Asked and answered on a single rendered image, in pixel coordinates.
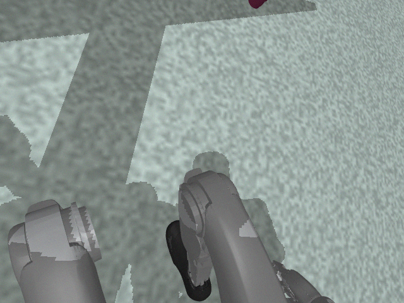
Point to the right robot hand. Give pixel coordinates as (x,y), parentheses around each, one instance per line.
(295,285)

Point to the right robot foot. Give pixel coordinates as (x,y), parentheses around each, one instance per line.
(179,257)

